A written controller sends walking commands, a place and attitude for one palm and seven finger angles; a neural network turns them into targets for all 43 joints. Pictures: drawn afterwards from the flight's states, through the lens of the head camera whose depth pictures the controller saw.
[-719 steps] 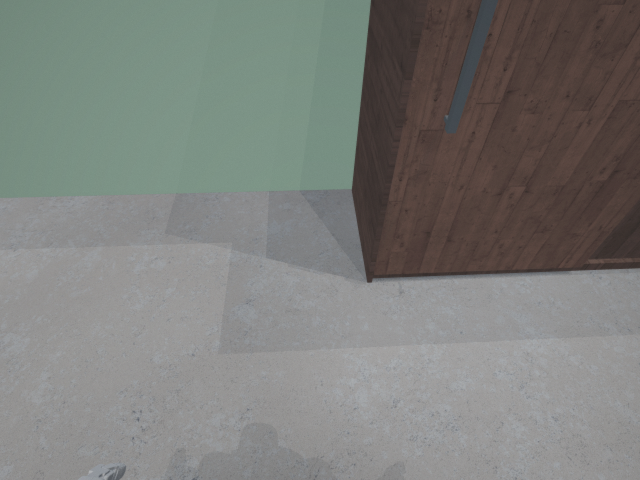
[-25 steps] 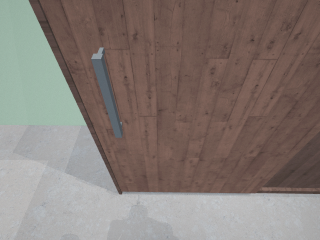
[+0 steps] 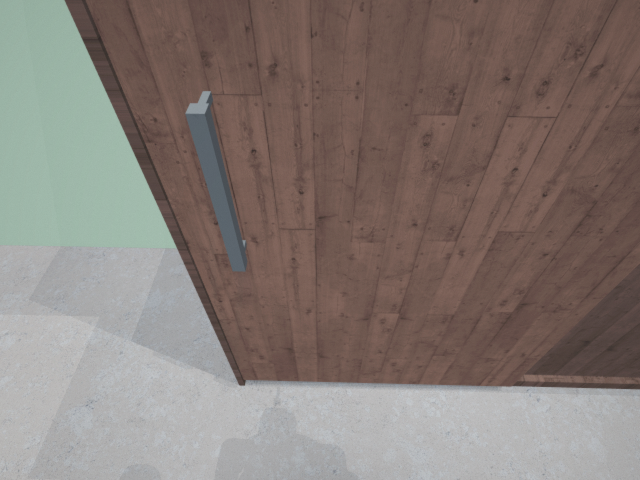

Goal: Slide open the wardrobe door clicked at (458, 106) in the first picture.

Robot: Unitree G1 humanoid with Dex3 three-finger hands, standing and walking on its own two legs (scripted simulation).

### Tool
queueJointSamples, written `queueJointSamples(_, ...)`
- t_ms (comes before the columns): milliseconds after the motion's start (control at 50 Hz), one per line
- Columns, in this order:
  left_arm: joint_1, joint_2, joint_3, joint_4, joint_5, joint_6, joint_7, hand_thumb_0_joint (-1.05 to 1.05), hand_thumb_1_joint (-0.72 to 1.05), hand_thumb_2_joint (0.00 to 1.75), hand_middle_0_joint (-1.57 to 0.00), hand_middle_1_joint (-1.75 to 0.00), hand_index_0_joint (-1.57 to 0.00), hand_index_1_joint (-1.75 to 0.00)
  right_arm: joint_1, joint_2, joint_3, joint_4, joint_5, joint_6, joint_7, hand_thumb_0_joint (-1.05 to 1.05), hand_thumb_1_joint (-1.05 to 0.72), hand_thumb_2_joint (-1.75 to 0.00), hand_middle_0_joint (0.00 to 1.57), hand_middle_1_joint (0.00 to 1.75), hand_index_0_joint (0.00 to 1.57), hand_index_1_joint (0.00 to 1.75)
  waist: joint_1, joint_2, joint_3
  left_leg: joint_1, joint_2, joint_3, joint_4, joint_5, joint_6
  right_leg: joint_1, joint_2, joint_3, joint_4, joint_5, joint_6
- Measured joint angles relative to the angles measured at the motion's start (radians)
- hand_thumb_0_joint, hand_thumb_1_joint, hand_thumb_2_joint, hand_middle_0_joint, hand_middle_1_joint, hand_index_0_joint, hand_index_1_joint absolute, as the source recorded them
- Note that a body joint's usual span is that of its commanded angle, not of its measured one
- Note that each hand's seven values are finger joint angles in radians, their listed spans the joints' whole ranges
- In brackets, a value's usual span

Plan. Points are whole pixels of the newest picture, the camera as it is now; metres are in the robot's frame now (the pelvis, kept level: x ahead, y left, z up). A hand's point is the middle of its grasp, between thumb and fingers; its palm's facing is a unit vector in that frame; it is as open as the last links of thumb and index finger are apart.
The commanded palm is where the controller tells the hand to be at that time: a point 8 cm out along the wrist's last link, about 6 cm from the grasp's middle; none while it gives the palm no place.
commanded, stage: raise the hand with hooked fingers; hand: left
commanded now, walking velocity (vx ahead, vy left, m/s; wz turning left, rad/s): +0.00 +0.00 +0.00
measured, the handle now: (225, 194) +0.47 +0.18 +0.09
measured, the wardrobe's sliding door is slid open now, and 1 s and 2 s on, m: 0.00 0.00 0.00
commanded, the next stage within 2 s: none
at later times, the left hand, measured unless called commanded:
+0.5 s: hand (154, 475) +0.13 +0.20 -0.03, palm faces +0.17 -0.98 -0.04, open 9.2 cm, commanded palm +0.13 +0.25 -0.01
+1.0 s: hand (110, 396) +0.19 +0.25 +0.04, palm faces +0.07 -0.99 -0.07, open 12.2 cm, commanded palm +0.16 +0.30 +0.05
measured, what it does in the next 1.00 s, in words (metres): stands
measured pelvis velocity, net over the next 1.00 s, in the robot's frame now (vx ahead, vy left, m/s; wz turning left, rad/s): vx -0.02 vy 0.02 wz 0.04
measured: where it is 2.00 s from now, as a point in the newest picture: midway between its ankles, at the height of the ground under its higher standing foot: outside the picture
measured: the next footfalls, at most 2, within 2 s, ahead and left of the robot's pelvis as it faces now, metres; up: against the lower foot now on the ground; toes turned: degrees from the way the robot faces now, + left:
none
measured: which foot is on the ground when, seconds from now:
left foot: down 0.00-1.00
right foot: down 0.00-1.00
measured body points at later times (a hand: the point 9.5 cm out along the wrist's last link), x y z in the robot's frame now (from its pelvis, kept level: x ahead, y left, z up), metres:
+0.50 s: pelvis -0.03 +0.00 -0.07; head +0.00 +0.02 +0.38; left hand +0.12 +0.25 -0.02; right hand +0.22 -0.21 -0.09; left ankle -0.03 +0.12 -0.74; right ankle +0.00 -0.09 -0.74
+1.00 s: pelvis -0.02 +0.02 -0.04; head +0.01 +0.03 +0.41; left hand +0.18 +0.31 +0.04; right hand +0.14 -0.23 -0.11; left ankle -0.03 +0.12 -0.74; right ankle +0.00 -0.09 -0.74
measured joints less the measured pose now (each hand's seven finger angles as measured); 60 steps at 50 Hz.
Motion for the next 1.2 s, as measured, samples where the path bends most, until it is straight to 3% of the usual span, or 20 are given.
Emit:
queueJointSamples(40, 0.108, 0.020, 0.008, -0.346, -0.075, 0.127, 0.026, 0.04, 0.95, 0.89, -0.21, -0.30, -0.20, -0.30, 0.034, -0.024, 0.016, -0.083, 0.021, -0.040, -0.019, 0.02, -0.92, -0.90, 0.20, 0.30, 0.20, 0.30, 0.008, 0.003, 0.015, -0.010, 0.002, 0.004, 0.029, -0.018, 0.003, -0.014, 0.000, 0.006, 0.029, -0.007, 0.001)
queueJointSamples(60, 0.155, 0.037, 0.009, -0.508, -0.096, 0.106, 0.045, 0.05, 0.96, 0.89, -0.21, -0.31, -0.21, -0.30, 0.058, -0.038, 0.014, -0.127, 0.029, -0.087, -0.030, 0.02, -0.93, -0.90, 0.21, 0.30, 0.20, 0.30, 0.014, 0.004, 0.013, -0.015, -0.003, 0.006, 0.038, -0.022, 0.006, -0.025, -0.006, 0.008, 0.050, -0.016, 0.001)
queueJointSamples(100, 0.196, 0.059, 0.003, -0.745, -0.138, 0.048, 0.074, 0.06, 0.95, 0.89, -0.21, -0.32, -0.20, -0.31, 0.078, -0.076, 0.006, -0.199, 0.052, -0.172, -0.043, 0.03, -0.93, -0.90, 0.21, 0.30, 0.20, 0.30, 0.002, 0.015, -0.008, -0.046, -0.014, -0.007, 0.067, -0.028, 0.011, -0.050, -0.021, -0.003, 0.085, -0.034, 0.006)
queueJointSamples(140, 0.174, 0.064, 0.013, -0.895, -0.165, -0.033, 0.067, 0.05, 0.93, 0.88, -0.21, -0.33, -0.20, -0.32, 0.061, -0.114, -0.008, -0.266, 0.055, -0.230, -0.046, 0.03, -0.93, -0.90, 0.21, 0.30, 0.20, 0.30, -0.020, 0.025, -0.037, -0.104, -0.023, -0.023, 0.118, -0.040, 0.017, -0.097, -0.036, -0.018, 0.128, -0.051, 0.011)
queueJointSamples(180, 0.114, 0.055, 0.036, -0.962, -0.182, -0.153, 0.027, 0.04, 0.89, 0.86, -0.21, -0.35, -0.20, -0.34, 0.022, -0.143, -0.028, -0.331, 0.044, -0.266, -0.039, 0.03, -0.92, -0.90, 0.21, 0.30, 0.20, 0.30, -0.034, 0.022, -0.077, -0.186, -0.026, -0.027, 0.187, -0.061, 0.019, -0.177, -0.046, -0.019, 0.194, -0.071, 0.012)
queueJointSamples(260, 0.034, 0.018, 0.083, -0.981, -0.231, -0.432, -0.162, 0.03, 0.80, 0.83, -0.21, -0.39, -0.20, -0.39, -0.079, -0.162, -0.069, -0.464, 0.030, -0.287, 0.009, 0.02, -0.91, -0.90, 0.20, 0.30, 0.20, 0.30, -0.039, -0.022, -0.141, -0.356, -0.014, -0.008, 0.356, -0.127, 0.016, -0.359, -0.047, 0.005, 0.362, -0.127, 0.003)
queueJointSamples(300, 0.046, 0.009, 0.090, -0.988, -0.232, -0.503, -0.247, 0.02, 0.75, 0.82, -0.21, -0.42, -0.21, -0.41, -0.118, -0.166, -0.085, -0.535, 0.030, -0.273, 0.031, 0.02, -0.91, -0.90, 0.20, 0.30, 0.20, 0.30, -0.033, -0.043, -0.155, -0.419, -0.008, -0.002, 0.433, -0.163, 0.017, -0.427, -0.047, 0.014, 0.441, -0.157, 0.001)
queueJointSamples(360, 0.110, 0.013, 0.083, -1.020, -0.229, -0.468, -0.291, 0.01, 0.67, 0.79, -0.22, -0.46, -0.22, -0.46, -0.152, -0.168, -0.094, -0.628, 0.036, -0.230, 0.035, 0.01, -0.91, -0.90, 0.20, 0.30, 0.20, 0.30, -0.011, -0.065, -0.160, -0.479, -0.006, -0.003, 0.514, -0.199, 0.017, -0.486, -0.051, 0.017, 0.520, -0.193, 0.000)
queueJointSamples(440, 0.209, 0.036, 0.092, -1.088, -0.216, -0.397, -0.236, 0.01, 0.57, 0.75, -0.23, -0.52, -0.23, -0.52, -0.157, -0.155, -0.078, -0.698, 0.033, -0.201, 0.018, 0.01, -0.91, -0.90, 0.20, 0.30, 0.20, 0.30, 0.022, -0.060, -0.151, -0.524, -0.002, -0.033, 0.573, -0.223, 0.018, -0.508, -0.052, -0.011, 0.554, -0.213, -0.003)
queueJointSamples(500, 0.235, 0.063, 0.121, -1.152, -0.220, -0.425, -0.210, 0.02, 0.50, 0.72, -0.24, -0.57, -0.23, -0.56, -0.147, -0.133, -0.043, -0.696, 0.028, -0.206, 0.007, 0.01, -0.90, -0.90, 0.20, 0.30, 0.20, 0.30, 0.039, -0.045, -0.143, -0.553, 0.002, -0.066, 0.604, -0.231, 0.016, -0.512, -0.050, -0.042, 0.558, -0.217, -0.005)
queueJointSamples(560, 0.189, 0.084, 0.138, -1.187, -0.243, -0.453, -0.245, 0.02, 0.42, 0.69, -0.24, -0.61, -0.23, -0.60, -0.136, -0.113, 0.002, -0.659, 0.028, -0.219, 0.000, 0.01, -0.90, -0.90, 0.20, 0.30, 0.20, 0.30, 0.046, -0.019, -0.131, -0.575, 0.003, -0.093, 0.625, -0.233, 0.015, -0.512, -0.049, -0.069, 0.555, -0.215, -0.006)
queueJointSamples(600, 0.134, 0.099, 0.140, -1.190, -0.256, -0.432, -0.289, 0.02, 0.38, 0.67, -0.24, -0.64, -0.23, -0.63, -0.125, -0.097, 0.029, -0.630, 0.033, -0.220, -0.004, 0.01, -0.90, -0.90, 0.20, 0.30, 0.20, 0.30, 0.046, -0.004, -0.125, -0.580, 0.003, -0.100, 0.625, -0.230, 0.016, -0.509, -0.049, -0.076, 0.546, -0.209, -0.004)
queueJointSamples(660, 0.064, 0.120, 0.149, -1.165, -0.272, -0.344, -0.344, 0.01, 0.31, 0.64, -0.24, -0.68, -0.24, -0.68, -0.099, -0.070, 0.057, -0.593, 0.043, -0.213, -0.012, 0.01, -0.90, -0.90, 0.21, 0.30, 0.20, 0.30, 0.034, 0.011, -0.120, -0.560, 0.002, -0.094, 0.596, -0.217, 0.019, -0.492, -0.047, -0.071, 0.515, -0.192, 0.000)
queueJointSamples(720, 0.042, 0.133, 0.178, -1.146, -0.292, -0.253, -0.352, 0.01, 0.24, 0.61, -0.25, -0.73, -0.25, -0.72, -0.064, -0.056, 0.064, -0.569, 0.046, -0.209, -0.019, 0.01, -0.90, -0.90, 0.21, 0.30, 0.21, 0.30, 0.011, 0.019, -0.120, -0.519, 0.001, -0.077, 0.545, -0.199, 0.024, -0.460, -0.044, -0.056, 0.470, -0.171, 0.006)
queueJointSamples(760, 0.045, 0.136, 0.203, -1.142, -0.305, -0.227, -0.340, 0.01, 0.19, 0.59, -0.26, -0.76, -0.25, -0.75, -0.040, -0.057, 0.059, -0.559, 0.046, -0.213, -0.022, 0.01, -0.90, -0.90, 0.21, 0.30, 0.21, 0.30, -0.001, 0.019, -0.119, -0.488, 0.000, -0.064, 0.509, -0.188, 0.026, -0.436, -0.042, -0.044, 0.440, -0.159, 0.010)
queueJointSamples(840, 0.059, 0.139, 0.245, -1.149, -0.316, -0.242, -0.316, 0.01, 0.10, 0.55, -0.26, -0.82, -0.26, -0.81, -0.002, -0.087, 0.036, -0.543, 0.045, -0.233, -0.023, 0.01, -0.90, -0.90, 0.21, 0.30, 0.21, 0.30, -0.011, 0.016, -0.118, -0.442, -0.004, -0.050, 0.459, -0.173, 0.031, -0.398, -0.042, -0.031, 0.396, -0.143, 0.017)
queueJointSamples(940, 0.051, 0.149, 0.267, -1.144, -0.323, -0.257, -0.337, 0.01, -0.02, 0.50, -0.27, -0.89, -0.27, -0.89, 0.007, -0.140, 0.008, -0.528, 0.051, -0.257, -0.029, 0.01, -0.90, -0.90, 0.21, 0.30, 0.20, 0.30, -0.007, 0.012, -0.114, -0.404, -0.011, -0.045, 0.424, -0.165, 0.037, -0.360, -0.045, -0.027, 0.362, -0.133, 0.024)
queueJointSamples(1060, 0.005, 0.172, 0.289, -1.117, -0.330, -0.225, -0.366, 0.00, -0.16, 0.44, -0.28, -0.98, -0.28, -0.98, -0.019, -0.167, -0.003, -0.533, 0.056, -0.277, -0.043, 0.01, -0.90, -0.90, 0.20, 0.30, 0.20, 0.30, 0.002, 0.004, -0.104, -0.350, -0.014, -0.045, 0.382, -0.152, 0.039, -0.304, -0.044, -0.028, 0.317, -0.120, 0.028)
queueJointSamples(1200, -0.088, 0.204, 0.334, -1.069, -0.345, -0.168, -0.400, 0.00, -0.32, 0.37, -0.29, -1.09, -0.29, -1.08, -0.053, -0.153, 0.023, -0.548, 0.058, -0.285, -0.050, 0.01, -0.90, -0.90, 0.20, 0.30, 0.20, 0.30, 0.020, 0.007, -0.099, -0.280, -0.017, -0.046, 0.324, -0.133, 0.040, -0.232, -0.041, -0.031, 0.256, -0.099, 0.030)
